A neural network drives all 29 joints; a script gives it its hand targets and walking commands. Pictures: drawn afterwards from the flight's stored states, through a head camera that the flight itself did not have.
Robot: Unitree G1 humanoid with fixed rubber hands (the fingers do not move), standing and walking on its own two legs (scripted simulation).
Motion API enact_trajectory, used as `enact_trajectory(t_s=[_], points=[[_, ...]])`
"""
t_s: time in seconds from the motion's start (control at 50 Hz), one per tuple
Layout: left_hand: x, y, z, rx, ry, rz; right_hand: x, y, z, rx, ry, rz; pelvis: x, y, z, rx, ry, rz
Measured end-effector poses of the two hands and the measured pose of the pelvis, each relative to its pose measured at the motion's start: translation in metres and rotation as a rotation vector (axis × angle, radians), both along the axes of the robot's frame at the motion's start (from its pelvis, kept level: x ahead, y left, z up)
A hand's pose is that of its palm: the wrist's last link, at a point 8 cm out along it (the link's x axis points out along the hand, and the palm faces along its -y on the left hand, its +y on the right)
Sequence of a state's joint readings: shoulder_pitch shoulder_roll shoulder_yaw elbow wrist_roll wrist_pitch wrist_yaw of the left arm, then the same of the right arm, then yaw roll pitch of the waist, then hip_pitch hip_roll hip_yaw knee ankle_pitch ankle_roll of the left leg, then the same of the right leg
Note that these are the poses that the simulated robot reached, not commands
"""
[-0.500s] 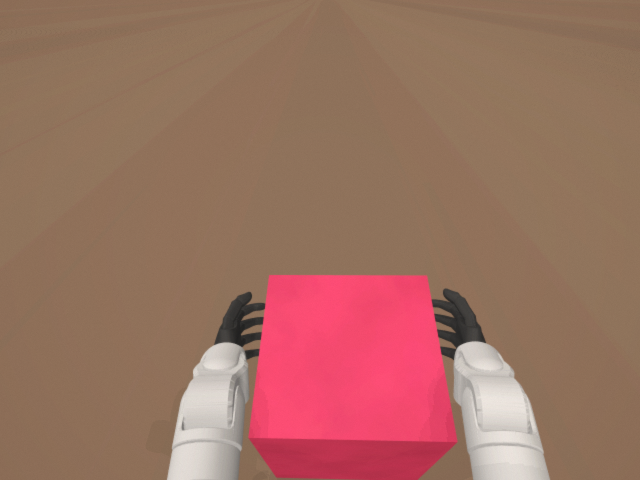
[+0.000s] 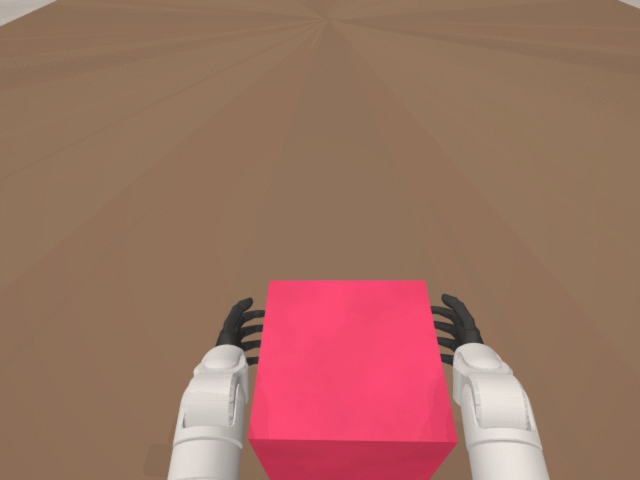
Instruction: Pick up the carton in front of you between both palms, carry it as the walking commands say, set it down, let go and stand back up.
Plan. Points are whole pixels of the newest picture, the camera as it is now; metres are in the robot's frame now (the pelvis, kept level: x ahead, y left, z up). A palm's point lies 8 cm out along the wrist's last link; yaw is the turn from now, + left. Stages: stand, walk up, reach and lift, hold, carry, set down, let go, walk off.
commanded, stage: carry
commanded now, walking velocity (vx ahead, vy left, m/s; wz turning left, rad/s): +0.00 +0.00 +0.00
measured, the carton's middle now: (346, 390) +0.28 +0.00 -0.05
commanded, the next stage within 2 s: hold in 1.48 s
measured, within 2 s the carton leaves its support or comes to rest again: neither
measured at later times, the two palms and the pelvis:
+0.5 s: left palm (224, 377) +0.25 +0.15 +0.04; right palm (471, 375) +0.26 -0.15 +0.04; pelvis -0.03 +0.00 +0.00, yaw +0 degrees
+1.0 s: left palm (225, 385) +0.24 +0.15 +0.04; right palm (477, 386) +0.25 -0.15 +0.04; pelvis -0.04 +0.00 +0.00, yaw +0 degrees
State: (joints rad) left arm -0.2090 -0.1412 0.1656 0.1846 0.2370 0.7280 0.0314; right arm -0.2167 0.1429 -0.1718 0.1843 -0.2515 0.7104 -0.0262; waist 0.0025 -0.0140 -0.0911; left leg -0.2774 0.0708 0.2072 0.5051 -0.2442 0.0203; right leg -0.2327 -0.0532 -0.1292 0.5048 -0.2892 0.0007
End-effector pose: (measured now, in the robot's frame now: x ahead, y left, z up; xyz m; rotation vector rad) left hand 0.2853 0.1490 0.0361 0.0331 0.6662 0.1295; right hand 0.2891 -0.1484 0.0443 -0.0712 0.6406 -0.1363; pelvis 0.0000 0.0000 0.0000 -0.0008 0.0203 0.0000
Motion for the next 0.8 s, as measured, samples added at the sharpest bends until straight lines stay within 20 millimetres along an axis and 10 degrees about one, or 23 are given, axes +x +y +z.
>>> enact_trajectory(t_s=[0.8], points=[[-0.039,-0.001,0.001,0.000,0.002,0.003,-0.039,-0.001,-0.001,0.006,0.003,0.001,-0.039,-0.001,-0.001,-0.001,0.000,0.007]])
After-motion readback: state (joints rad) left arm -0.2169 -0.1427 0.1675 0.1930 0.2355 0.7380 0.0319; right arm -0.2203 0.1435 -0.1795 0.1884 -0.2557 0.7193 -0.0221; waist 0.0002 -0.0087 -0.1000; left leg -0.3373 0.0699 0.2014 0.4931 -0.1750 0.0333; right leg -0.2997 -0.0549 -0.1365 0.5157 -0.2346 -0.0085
